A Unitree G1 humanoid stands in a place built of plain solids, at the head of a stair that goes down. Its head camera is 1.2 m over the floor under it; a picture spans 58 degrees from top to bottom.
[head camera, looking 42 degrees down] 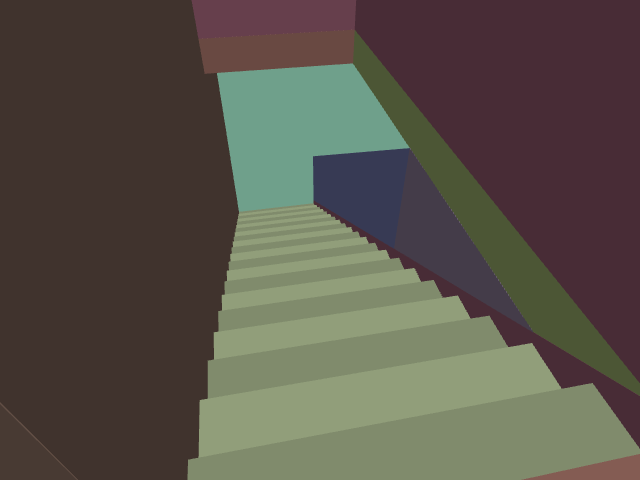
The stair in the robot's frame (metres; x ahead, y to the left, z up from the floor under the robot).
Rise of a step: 0.17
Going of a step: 0.29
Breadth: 1.38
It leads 11 degrees to the left of straight ahead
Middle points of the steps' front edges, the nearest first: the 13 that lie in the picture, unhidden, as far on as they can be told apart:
0.66 -0.27 -0.17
0.94 -0.22 -0.34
1.22 -0.17 -0.52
1.50 -0.11 -0.69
1.78 -0.06 -0.87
2.06 -0.01 -1.04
2.34 0.05 -1.21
2.62 0.10 -1.39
2.90 0.15 -1.56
3.19 0.20 -1.73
3.47 0.26 -1.91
3.75 0.31 -2.08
4.03 0.36 -2.25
